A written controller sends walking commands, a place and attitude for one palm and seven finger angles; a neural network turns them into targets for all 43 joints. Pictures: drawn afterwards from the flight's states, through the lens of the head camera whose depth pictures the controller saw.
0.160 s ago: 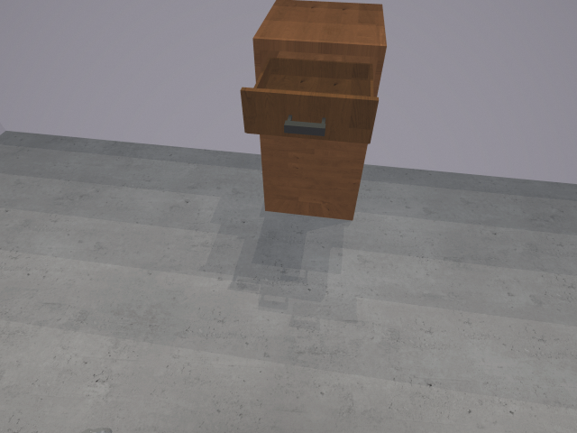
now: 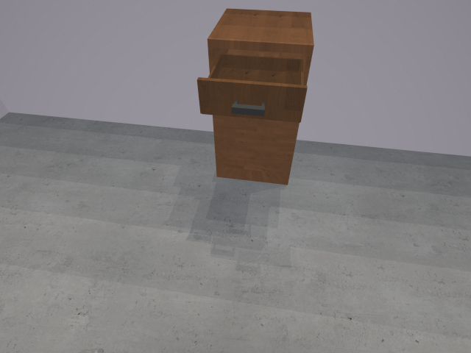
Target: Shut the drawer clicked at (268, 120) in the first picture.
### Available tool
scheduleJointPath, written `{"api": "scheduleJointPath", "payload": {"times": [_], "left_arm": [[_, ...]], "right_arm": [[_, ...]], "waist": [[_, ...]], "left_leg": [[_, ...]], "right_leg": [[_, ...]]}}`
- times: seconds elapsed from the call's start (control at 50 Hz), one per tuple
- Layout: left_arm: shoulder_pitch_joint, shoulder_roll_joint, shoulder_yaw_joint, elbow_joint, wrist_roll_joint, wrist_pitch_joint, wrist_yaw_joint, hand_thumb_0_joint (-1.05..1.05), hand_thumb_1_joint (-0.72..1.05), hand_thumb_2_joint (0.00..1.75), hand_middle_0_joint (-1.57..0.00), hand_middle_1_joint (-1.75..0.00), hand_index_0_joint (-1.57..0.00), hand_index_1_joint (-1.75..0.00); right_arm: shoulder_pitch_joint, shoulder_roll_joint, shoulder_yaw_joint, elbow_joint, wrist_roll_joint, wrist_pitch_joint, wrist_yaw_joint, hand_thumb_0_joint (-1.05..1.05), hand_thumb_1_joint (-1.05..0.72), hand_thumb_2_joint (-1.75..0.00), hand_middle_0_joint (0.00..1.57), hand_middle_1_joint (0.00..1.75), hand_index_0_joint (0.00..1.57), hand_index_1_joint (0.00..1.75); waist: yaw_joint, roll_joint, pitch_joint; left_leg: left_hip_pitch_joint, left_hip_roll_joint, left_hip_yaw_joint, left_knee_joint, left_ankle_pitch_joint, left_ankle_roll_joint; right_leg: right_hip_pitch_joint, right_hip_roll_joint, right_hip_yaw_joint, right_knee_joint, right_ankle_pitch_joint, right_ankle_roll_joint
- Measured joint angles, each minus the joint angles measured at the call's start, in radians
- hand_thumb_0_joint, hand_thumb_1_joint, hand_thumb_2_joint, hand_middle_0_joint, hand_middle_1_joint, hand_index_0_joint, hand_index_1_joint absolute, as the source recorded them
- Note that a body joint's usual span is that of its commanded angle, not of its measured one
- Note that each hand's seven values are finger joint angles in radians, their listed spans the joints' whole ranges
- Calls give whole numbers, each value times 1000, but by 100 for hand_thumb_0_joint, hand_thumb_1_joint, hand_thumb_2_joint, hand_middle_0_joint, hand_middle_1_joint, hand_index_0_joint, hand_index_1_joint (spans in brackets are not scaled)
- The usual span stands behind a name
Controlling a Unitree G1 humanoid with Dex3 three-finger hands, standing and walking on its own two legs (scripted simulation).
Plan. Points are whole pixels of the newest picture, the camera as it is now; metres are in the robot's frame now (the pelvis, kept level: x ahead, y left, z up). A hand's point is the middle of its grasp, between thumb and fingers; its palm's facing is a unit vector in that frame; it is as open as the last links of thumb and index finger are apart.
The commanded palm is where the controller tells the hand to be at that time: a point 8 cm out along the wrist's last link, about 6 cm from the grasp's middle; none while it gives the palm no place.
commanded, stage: stand and wait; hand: left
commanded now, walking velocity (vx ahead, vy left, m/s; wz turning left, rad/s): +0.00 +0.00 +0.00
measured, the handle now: (249, 106) +0.93 +0.01 -0.07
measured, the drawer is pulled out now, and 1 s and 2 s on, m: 0.28 0.28 0.28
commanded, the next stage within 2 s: look at it before walking up in 0.66 s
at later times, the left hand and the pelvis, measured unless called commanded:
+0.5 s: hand out of the picture +0.03 +0.23 -0.16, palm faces -0.01 -0.95 -0.32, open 7.4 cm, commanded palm none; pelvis -0.02 -0.01 +0.00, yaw +0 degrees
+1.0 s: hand out of the picture +0.06 +0.23 -0.15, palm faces -0.02 -0.95 -0.32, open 7.3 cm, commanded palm none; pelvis -0.01 -0.01 +0.00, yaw +0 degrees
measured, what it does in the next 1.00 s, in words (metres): stands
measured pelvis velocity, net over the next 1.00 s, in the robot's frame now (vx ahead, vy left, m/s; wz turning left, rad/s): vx -0.01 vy -0.01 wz -0.01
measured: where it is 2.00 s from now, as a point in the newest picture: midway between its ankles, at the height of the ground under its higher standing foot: outside the picture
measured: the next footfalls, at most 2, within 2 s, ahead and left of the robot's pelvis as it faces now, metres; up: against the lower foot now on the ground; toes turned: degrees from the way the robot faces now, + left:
none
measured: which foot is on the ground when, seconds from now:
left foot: down 0.00-1.00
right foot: down 0.00-1.00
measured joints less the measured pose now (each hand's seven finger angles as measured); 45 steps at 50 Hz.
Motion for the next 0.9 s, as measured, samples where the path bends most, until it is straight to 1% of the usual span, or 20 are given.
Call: {"api": "scheduleJointPath", "payload": {"times": [0.18, 0.48, 0.9], "left_arm": [[19, -22, 1, 30, 1, -4, -2, 0, 91, 90, -20, -30, -20, -30], [50, -18, 10, 82, -2, -1, 2, 0, 91, 90, -20, -30, -20, -30], [24, -20, 11, 75, 1, -10, 3, 0, 91, 90, -20, -30, -20, -30]], "right_arm": [[16, 14, -1, 39, 1, 3, 1, 0, -90, -90, 20, 30, 20, 30], [76, 15, -4, 106, 4, 10, -3, 0, -90, -90, 20, 30, 20, 30], [46, 25, -5, 99, 5, -1, -2, 0, -90, -90, 20, 30, 20, 30]], "waist": [[-1, -6, 9], [-7, -7, 34], [-5, -9, 20]], "left_leg": [[-1, 13, -6, -25, 25, -11], [-5, 23, -10, -43, 46, -19], [3, 20, -1, -57, 47, -14]], "right_leg": [[2, 13, -6, -29, 27, -10], [2, 22, -11, -57, 53, -16], [7, 20, -1, -70, 55, -11]]}}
